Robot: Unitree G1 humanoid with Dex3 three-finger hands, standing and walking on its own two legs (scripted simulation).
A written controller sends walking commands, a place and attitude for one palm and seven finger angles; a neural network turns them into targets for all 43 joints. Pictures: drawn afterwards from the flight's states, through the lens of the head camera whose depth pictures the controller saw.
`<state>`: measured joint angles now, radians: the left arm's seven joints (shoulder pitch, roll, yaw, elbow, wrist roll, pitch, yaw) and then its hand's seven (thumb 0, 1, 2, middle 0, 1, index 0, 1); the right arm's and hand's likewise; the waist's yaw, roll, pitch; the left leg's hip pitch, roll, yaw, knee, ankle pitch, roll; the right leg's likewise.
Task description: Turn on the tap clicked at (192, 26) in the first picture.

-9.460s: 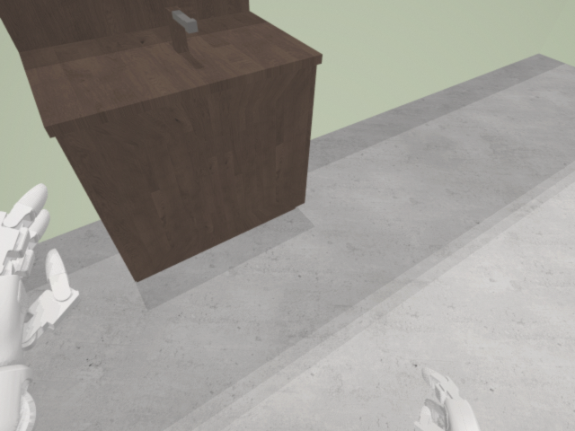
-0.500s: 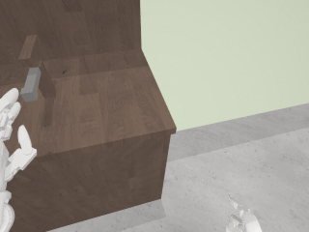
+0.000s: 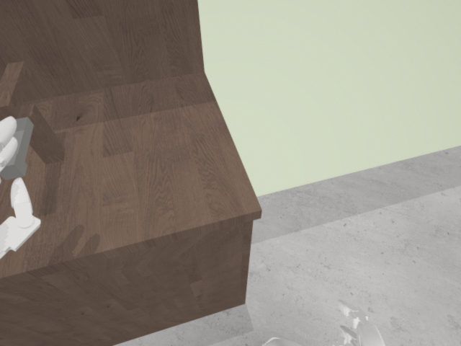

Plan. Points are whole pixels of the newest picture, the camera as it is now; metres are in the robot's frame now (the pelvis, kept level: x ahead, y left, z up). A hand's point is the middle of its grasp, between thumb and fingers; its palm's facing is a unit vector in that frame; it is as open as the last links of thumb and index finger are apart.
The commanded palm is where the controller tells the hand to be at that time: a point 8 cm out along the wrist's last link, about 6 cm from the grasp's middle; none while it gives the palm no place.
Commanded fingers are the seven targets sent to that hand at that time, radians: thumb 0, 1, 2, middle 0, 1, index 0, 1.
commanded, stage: come to a stop and stand still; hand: left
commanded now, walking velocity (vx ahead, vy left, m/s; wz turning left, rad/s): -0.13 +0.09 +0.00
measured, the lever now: (11, 166) +0.34 +0.36 +0.15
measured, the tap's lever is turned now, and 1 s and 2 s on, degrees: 0 0 0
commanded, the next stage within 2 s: look again from close up in 0.90 s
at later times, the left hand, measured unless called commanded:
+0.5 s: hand (0, 210) +0.24 +0.29 +0.19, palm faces +0.44 -0.83 -0.35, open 7.4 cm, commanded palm +0.19 +0.32 +0.20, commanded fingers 0.00 0.90 0.90 -0.20 -0.30 -0.20 -0.30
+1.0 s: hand (2, 193) +0.27 +0.30 +0.18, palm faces +0.40 -0.85 -0.35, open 7.4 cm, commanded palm +0.22 +0.34 +0.20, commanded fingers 0.00 0.90 0.90 -0.20 -0.30 -0.20 -0.30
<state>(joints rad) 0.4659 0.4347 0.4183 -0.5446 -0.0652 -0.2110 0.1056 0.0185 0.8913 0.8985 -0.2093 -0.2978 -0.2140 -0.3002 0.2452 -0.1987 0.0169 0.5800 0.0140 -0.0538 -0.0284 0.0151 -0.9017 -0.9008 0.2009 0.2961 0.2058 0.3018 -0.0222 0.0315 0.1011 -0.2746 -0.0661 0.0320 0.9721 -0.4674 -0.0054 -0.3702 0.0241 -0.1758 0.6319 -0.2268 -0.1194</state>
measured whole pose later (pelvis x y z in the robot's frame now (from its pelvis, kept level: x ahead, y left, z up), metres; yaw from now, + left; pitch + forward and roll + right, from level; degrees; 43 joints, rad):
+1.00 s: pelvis +0.05 +0.06 +0.02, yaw -2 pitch -1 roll -1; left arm 0.45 0.33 0.33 -0.47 -0.05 -0.14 0.15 0.02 0.89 0.90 -0.20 -0.30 -0.21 -0.30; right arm 0.20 -0.21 0.01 0.59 0.01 -0.07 -0.06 0.02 -0.90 -0.90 0.20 0.30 0.21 0.30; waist 0.02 0.01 0.02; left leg -0.15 -0.01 0.06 0.46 -0.29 0.04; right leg -0.23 -0.02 -0.09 0.42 -0.17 0.00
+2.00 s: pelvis -0.04 +0.06 +0.01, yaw -4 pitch +2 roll +0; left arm 0.44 0.40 0.43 -0.59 -0.05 -0.25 0.09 0.02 0.89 0.90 -0.21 -0.30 -0.21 -0.30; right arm 0.19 -0.17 -0.01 0.59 -0.02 -0.14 -0.04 0.01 -0.90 -0.90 0.20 0.30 0.21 0.30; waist 0.02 -0.09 0.12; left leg -0.32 -0.01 0.06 0.56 -0.27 0.04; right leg -0.50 0.01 -0.04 0.65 -0.24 -0.01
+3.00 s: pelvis -0.05 +0.02 +0.02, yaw -6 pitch +0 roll -1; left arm 0.41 0.36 0.37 -0.44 -0.03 -0.19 0.09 0.02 0.89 0.90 -0.21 -0.30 -0.22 -0.30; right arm 0.17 -0.23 0.03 0.58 0.00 -0.12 -0.03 0.02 -0.90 -0.90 0.20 0.30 0.21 0.30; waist 0.02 0.01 0.07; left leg -0.23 0.01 0.00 0.50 -0.28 0.01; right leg -0.21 0.03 -0.02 0.44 -0.24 -0.01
